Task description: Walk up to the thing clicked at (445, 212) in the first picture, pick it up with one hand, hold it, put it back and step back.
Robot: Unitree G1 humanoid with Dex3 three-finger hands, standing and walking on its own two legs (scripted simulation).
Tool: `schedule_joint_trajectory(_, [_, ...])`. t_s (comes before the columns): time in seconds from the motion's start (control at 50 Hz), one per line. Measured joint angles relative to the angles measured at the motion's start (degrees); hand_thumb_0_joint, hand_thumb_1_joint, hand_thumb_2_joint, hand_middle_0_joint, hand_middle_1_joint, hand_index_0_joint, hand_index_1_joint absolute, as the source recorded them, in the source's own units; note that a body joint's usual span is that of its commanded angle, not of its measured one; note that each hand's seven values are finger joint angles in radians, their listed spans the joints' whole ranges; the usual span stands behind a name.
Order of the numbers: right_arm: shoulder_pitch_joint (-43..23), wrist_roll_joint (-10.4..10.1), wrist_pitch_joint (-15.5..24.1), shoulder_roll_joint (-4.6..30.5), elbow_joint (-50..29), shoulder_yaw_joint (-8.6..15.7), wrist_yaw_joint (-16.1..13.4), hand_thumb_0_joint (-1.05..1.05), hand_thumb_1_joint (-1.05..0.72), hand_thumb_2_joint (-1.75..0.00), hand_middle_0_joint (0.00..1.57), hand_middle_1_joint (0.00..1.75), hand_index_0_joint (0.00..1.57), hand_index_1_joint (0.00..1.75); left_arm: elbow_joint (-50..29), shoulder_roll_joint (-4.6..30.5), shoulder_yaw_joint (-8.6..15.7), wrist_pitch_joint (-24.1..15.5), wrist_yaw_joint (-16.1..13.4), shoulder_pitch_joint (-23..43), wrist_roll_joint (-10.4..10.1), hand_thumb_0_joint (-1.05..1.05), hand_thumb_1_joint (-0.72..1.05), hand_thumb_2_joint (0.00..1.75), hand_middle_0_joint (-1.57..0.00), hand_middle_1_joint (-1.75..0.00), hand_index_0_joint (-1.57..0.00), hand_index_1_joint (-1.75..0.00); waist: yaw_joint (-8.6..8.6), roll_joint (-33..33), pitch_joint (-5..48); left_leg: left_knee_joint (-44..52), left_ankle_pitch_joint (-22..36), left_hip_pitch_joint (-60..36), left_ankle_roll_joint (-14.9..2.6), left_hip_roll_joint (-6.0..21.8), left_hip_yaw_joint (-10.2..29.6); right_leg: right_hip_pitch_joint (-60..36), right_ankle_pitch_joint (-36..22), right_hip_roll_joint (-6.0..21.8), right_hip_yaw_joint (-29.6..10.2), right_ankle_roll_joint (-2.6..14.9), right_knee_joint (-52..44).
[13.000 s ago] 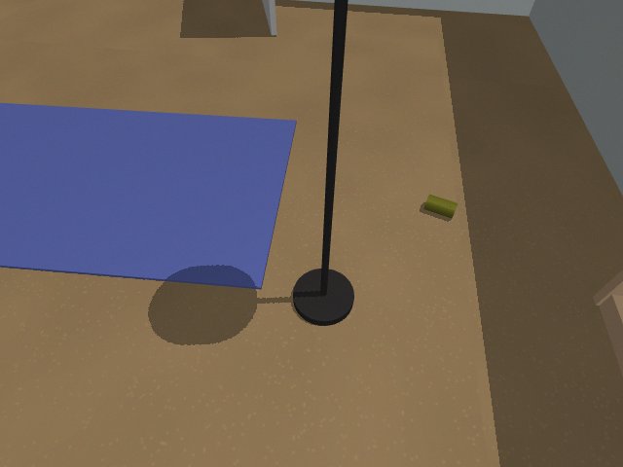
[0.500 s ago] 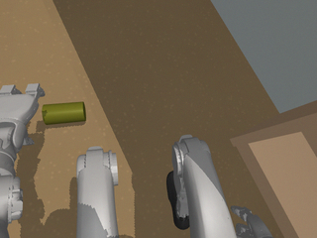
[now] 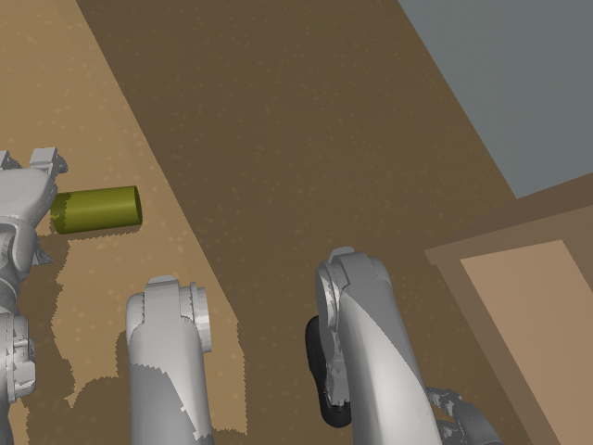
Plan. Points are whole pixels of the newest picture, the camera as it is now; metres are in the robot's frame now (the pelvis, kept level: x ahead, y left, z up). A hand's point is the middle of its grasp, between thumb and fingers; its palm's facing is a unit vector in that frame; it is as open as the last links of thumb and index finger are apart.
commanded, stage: rise first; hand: left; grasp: from above
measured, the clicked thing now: (99, 209) +0.47 +0.26 -0.30
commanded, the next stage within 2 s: approach in 1.88 s
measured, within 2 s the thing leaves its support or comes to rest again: neither
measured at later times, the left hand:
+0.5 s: hand (42, 215) +0.43 +0.30 -0.19, palm faces -0.44 -0.07 -0.89, open 14.0 cm
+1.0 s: hand (41, 214) +0.43 +0.30 -0.18, palm faces -0.44 -0.07 -0.90, open 13.8 cm
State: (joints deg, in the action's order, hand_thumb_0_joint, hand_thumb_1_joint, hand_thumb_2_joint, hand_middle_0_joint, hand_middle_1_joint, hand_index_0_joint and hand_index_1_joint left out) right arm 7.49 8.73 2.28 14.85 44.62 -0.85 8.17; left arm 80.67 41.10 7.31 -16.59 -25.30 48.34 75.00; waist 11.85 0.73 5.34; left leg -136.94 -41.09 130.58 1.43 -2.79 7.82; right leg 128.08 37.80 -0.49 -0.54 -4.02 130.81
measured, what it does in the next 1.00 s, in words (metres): stands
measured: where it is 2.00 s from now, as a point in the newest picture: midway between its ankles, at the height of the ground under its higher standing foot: (262, 410)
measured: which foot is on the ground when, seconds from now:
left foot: down 0.00-1.00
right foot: down 0.00-1.00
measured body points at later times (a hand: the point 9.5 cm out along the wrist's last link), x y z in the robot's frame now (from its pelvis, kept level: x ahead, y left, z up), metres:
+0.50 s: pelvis +0.00 +0.00 -0.01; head +0.23 +0.08 +0.37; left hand +0.45 +0.30 -0.13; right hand +0.06 -0.28 -0.11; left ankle +0.07 +0.12 -0.31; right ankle +0.11 -0.15 -0.31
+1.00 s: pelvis +0.00 +0.00 +0.00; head +0.22 +0.07 +0.38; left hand +0.45 +0.30 -0.13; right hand +0.06 -0.28 -0.11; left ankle +0.07 +0.12 -0.31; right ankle +0.11 -0.15 -0.31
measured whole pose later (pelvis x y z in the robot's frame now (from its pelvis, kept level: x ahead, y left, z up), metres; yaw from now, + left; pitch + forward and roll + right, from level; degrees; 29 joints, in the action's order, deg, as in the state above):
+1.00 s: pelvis +0.00 +0.00 +0.00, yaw -1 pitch +34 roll -9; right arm 8.5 7.9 3.0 15.5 43.7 -1.9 8.9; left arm 81.7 42.0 6.4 -15.4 -25.1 49.5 74.0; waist 13.1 0.4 4.7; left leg -137.9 -40.5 131.5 1.2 -2.7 8.2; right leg 128.7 37.0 -0.7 -0.1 -3.8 131.1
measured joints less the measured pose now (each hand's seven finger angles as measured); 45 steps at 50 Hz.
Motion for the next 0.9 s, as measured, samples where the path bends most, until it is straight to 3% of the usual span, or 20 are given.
schedule_joint_trajectory(0.64, [0.33, 0.14, 0.55, 0.50, -0.69, -1.23, 0.80, 0.00, -0.91, -0.90, 0.20, 0.30, 0.21, 0.30, 2.17, 1.70, 0.30, 0.48, -1.43, 1.81, 0.19, 0.00, -0.52, 1.02, -0.11, -0.99, -0.10, -1.00, 1.87, 0.17, -1.52, -1.60, 0.03, 1.44, -0.04, 0.02, 0.63, 1.15, -0.36, -0.25, 0.52, -0.01, 0.94])
schedule_joint_trajectory(0.9, [0.92, -0.60, 0.59, 0.58, -0.90, -1.18, 0.81, 0.00, -0.91, -0.90, 0.20, 0.30, 0.21, 0.30, 0.87, 0.85, -0.08, 1.28, -0.39, 0.86, -0.76, 0.00, -0.50, 1.01, -0.14, -0.95, -0.13, -0.97, 1.54, -0.27, -0.92, -1.20, 0.28, 1.03, -0.18, 0.15, 0.52, 0.79, -0.67, -0.30, 0.48, -0.02, 0.53])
